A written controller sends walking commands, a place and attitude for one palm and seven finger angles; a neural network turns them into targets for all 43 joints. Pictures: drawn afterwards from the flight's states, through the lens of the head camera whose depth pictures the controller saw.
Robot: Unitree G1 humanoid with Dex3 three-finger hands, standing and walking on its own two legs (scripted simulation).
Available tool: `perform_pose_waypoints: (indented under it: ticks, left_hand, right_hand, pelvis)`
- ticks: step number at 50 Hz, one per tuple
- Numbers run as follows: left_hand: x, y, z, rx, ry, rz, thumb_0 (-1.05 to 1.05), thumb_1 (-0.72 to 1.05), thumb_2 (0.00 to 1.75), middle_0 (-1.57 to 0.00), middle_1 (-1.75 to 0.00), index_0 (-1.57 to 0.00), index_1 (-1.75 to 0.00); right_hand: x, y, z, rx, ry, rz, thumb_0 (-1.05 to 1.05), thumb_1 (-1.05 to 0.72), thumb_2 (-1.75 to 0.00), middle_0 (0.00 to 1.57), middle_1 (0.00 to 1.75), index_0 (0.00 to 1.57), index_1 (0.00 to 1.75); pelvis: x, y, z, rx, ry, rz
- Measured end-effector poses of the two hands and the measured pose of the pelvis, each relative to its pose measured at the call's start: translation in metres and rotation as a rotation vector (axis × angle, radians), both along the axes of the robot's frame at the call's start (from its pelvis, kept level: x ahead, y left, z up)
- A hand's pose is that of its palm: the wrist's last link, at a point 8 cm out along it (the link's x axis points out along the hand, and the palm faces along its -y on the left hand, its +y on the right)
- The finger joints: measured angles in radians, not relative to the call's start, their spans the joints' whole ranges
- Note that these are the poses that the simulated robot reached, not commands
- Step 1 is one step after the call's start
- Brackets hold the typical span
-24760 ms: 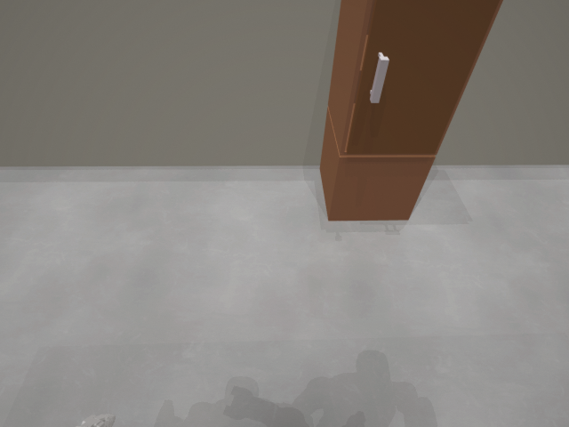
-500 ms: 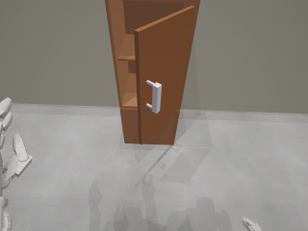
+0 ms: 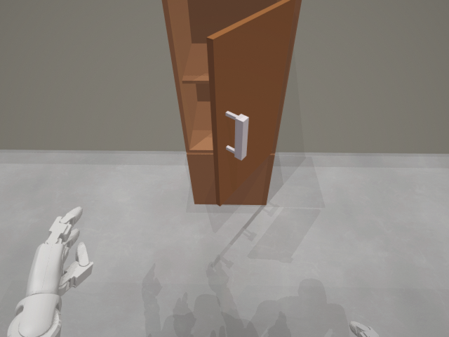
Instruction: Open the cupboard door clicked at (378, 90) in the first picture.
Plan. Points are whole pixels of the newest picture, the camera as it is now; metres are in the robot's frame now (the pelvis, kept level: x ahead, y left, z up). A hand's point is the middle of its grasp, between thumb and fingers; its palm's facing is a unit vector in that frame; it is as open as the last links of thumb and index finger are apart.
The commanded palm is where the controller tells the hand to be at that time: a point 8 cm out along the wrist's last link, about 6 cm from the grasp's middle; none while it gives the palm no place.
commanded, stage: let the arm hang, fingers relaxed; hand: left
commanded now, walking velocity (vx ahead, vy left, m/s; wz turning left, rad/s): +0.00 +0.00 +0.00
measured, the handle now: (235, 135) +0.63 -0.02 -0.02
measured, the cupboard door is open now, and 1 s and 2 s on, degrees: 53 53 53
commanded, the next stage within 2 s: look to check the result in 1.00 s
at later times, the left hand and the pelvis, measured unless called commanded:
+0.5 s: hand out of the picture +0.05 +0.17 -0.16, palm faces +0.00 -0.96 -0.27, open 7.3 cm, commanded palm none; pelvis -0.01 -0.04 +0.01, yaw +0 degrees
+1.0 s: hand out of the picture +0.02 +0.16 -0.16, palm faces -0.02 -0.97 -0.23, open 7.4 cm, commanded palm none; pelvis -0.01 -0.03 +0.01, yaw -1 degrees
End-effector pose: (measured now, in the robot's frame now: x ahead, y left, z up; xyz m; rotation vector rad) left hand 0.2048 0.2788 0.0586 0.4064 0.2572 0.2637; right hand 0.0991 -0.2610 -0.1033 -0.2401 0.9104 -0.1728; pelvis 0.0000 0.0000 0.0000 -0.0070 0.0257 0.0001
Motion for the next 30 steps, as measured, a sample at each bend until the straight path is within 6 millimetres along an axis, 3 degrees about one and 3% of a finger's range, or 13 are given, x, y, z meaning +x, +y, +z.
perform_pose_waypoints:
  ticks: [2,5,10,13,19,30]
  left_hand:
    - [-0.007,-0.014,-0.054,-0.085,0.233,0.013,0.01,0.90,0.90,-0.20,-0.30,-0.20,-0.30]
    - [-0.036,-0.051,-0.121,-0.197,0.514,-0.011,0.01,0.90,0.90,-0.20,-0.30,-0.19,-0.30]
    - [-0.103,-0.110,-0.188,-0.321,0.820,-0.053,0.01,0.91,0.90,-0.20,-0.30,-0.20,-0.30]
    - [-0.115,-0.109,-0.190,-0.338,0.832,0.014,-0.04,0.96,0.89,-0.21,-0.30,-0.21,-0.30]
    - [-0.138,-0.081,-0.191,-0.286,0.899,0.099,-0.03,0.95,0.90,-0.21,-0.30,-0.21,-0.30]
    - [-0.174,-0.058,-0.175,-0.237,0.989,0.180,0.00,0.91,0.90,-0.20,-0.30,-0.20,-0.30]
  right_hand:
    - [-0.008,0.000,-0.005,0.002,0.053,0.002,0.01,-0.90,-0.90,0.20,0.30,0.20,0.30]
    - [-0.026,-0.002,-0.011,0.013,0.128,-0.015,0.01,-0.90,-0.90,0.20,0.30,0.20,0.30]
    - [-0.061,-0.013,-0.030,0.052,0.263,-0.080,0.01,-0.90,-0.90,0.20,0.30,0.20,0.30]
    - [-0.080,-0.016,-0.034,0.062,0.359,-0.095,0.01,-0.90,-0.90,0.20,0.30,0.20,0.30]
    - [-0.102,-0.016,-0.033,0.058,0.439,-0.114,0.01,-0.90,-0.90,0.20,0.30,0.20,0.30]
    - [-0.112,-0.001,-0.037,0.113,0.455,-0.081,0.01,-0.90,-0.90,0.20,0.30,0.19,0.30]
  pelvis:
    - [-0.001,-0.001,0.001,0.005,0.002,0.011]
    - [-0.003,-0.009,0.001,0.027,-0.008,-0.006]
    - [-0.002,-0.027,-0.008,0.055,-0.026,-0.045]
    - [-0.003,-0.033,-0.005,0.018,-0.033,-0.011]
    - [-0.007,-0.037,0.000,-0.006,-0.045,0.002]
    - [-0.014,-0.034,0.011,0.009,-0.052,-0.010]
